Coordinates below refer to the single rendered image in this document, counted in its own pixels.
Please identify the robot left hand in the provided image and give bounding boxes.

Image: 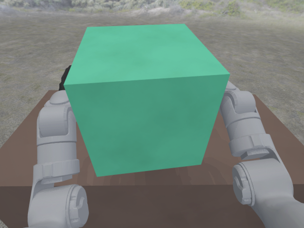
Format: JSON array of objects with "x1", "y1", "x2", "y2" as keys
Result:
[{"x1": 59, "y1": 65, "x2": 71, "y2": 91}]

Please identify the carton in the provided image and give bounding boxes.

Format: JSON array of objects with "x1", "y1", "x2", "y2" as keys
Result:
[{"x1": 64, "y1": 24, "x2": 230, "y2": 177}]

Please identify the robot right upper arm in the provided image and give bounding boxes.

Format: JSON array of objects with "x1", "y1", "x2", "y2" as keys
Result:
[{"x1": 232, "y1": 158, "x2": 304, "y2": 228}]

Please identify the robot left upper arm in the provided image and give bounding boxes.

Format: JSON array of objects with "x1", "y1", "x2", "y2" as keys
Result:
[{"x1": 27, "y1": 184, "x2": 89, "y2": 228}]

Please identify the right robot forearm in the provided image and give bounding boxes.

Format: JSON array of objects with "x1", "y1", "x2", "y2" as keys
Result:
[{"x1": 218, "y1": 81, "x2": 294, "y2": 195}]

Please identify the pedestal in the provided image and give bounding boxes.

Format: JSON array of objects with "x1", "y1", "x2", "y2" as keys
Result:
[{"x1": 0, "y1": 90, "x2": 304, "y2": 228}]

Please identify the left robot forearm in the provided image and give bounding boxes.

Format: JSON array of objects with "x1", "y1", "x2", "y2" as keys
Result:
[{"x1": 28, "y1": 90, "x2": 80, "y2": 226}]

